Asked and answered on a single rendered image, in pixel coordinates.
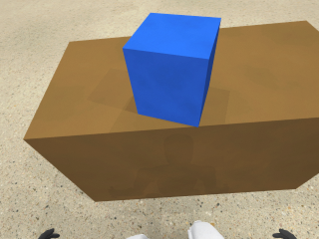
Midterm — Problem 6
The carton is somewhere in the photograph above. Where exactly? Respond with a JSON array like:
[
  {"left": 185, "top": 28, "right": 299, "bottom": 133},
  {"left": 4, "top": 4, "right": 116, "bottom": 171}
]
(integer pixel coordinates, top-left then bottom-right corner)
[{"left": 122, "top": 13, "right": 221, "bottom": 127}]

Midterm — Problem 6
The right robot thigh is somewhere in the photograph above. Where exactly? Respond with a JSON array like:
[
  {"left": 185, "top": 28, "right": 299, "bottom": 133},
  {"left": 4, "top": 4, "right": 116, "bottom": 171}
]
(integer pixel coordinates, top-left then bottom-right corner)
[{"left": 187, "top": 222, "right": 224, "bottom": 239}]

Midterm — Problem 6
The pedestal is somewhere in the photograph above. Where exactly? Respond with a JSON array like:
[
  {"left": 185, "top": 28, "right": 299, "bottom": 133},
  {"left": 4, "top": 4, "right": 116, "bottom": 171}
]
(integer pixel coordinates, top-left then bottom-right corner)
[{"left": 23, "top": 20, "right": 319, "bottom": 202}]

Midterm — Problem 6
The left robot hand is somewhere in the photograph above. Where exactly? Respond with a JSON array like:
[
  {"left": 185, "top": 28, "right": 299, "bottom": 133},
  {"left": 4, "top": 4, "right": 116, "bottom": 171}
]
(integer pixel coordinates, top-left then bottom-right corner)
[{"left": 38, "top": 228, "right": 60, "bottom": 239}]

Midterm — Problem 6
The right robot hand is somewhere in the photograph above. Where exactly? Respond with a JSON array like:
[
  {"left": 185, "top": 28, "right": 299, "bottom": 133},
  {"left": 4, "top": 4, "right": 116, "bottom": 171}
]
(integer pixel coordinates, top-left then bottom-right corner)
[{"left": 272, "top": 228, "right": 297, "bottom": 239}]

